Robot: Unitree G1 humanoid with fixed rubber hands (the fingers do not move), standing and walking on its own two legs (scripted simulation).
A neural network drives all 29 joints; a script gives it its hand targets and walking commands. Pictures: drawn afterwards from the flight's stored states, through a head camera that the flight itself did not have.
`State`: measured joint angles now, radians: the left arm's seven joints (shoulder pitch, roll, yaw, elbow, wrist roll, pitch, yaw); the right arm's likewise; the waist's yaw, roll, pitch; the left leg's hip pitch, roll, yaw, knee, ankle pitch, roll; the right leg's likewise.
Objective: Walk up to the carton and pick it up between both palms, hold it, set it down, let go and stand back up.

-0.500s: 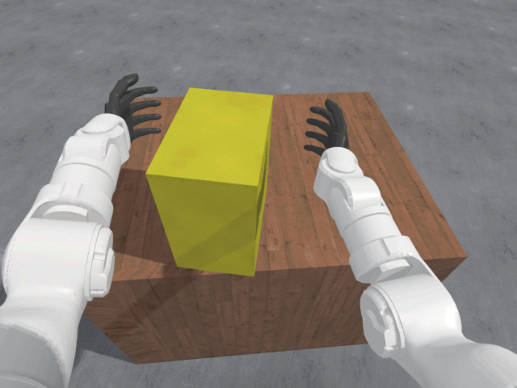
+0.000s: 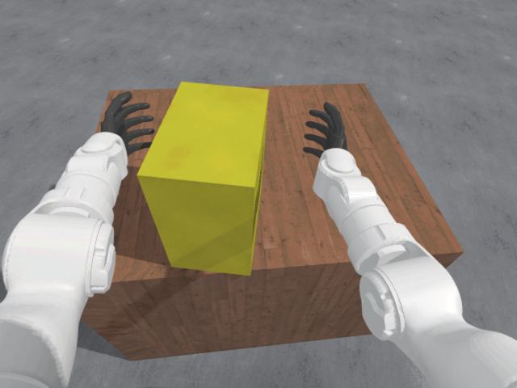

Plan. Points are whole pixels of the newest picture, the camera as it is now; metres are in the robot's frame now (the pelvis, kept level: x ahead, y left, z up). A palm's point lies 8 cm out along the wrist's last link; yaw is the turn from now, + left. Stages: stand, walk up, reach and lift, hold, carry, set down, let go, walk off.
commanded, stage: reach and lift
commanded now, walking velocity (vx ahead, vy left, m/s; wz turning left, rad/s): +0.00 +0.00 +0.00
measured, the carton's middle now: (217, 183) +0.49 +0.01 +0.00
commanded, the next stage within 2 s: none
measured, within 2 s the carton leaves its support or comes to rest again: neither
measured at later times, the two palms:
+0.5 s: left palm (135, 169) +0.49 +0.15 +0.06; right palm (321, 175) +0.42 -0.17 +0.07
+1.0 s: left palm (152, 163) +0.49 +0.12 +0.07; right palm (300, 185) +0.41 -0.14 +0.06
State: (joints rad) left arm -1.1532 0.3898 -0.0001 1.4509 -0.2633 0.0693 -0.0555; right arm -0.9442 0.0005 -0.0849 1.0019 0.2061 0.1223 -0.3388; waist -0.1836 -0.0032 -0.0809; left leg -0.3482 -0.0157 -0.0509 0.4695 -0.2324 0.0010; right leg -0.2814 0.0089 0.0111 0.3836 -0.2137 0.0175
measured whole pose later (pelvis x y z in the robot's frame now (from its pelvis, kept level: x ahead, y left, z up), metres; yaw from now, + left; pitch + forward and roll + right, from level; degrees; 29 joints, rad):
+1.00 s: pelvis +0.00 +0.01 -0.01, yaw -1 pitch +19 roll -3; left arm -1.17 0.25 0.25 1.54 0.20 -0.25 -0.04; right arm -0.94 0.14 -0.52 1.24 -0.25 -0.31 -0.23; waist -0.18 -0.03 -0.18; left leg -0.64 -0.01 -0.05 0.54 -0.23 0.00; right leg -0.55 0.01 0.01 0.41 -0.19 0.03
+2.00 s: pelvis +0.00 +0.00 +0.00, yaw +0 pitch +16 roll -2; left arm -1.09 0.19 0.49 1.39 0.39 -0.22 -0.05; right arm -0.91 0.22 -0.73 1.13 -0.51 -0.31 -0.22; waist -0.14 -0.03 -0.12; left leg -0.55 -0.01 -0.05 0.48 -0.22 0.00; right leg -0.48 0.01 0.01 0.38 -0.19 0.03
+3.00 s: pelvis -0.01 +0.00 +0.00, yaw +0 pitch +16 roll -2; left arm -0.98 0.10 0.49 1.32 0.34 -0.22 0.02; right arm -0.86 0.22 -0.73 1.11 -0.42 -0.30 -0.21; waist -0.11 -0.02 -0.15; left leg -0.55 -0.01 -0.05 0.46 -0.19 0.00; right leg -0.47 0.01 0.01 0.36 -0.16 0.02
